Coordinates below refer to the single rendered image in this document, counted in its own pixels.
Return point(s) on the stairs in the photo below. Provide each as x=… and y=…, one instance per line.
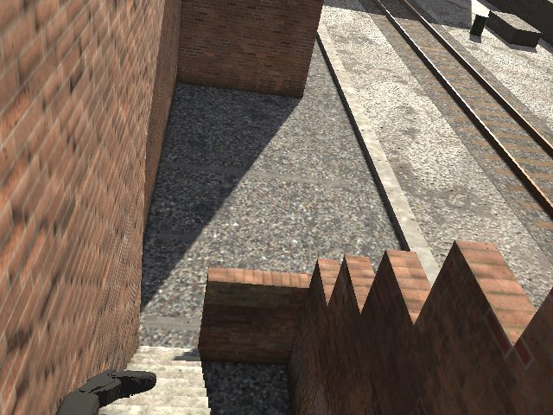
x=179, y=390

